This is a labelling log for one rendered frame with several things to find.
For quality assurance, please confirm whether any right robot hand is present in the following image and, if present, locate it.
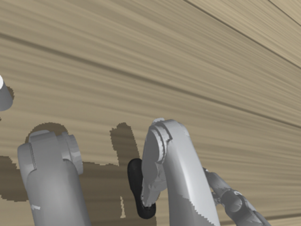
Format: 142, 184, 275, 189
203, 168, 232, 206

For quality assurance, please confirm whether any right robot arm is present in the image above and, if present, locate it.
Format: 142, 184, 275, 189
220, 190, 271, 226

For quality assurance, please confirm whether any bottle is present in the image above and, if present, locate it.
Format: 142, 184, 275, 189
0, 76, 13, 111

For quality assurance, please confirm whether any right robot foot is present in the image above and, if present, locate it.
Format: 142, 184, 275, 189
127, 158, 156, 219

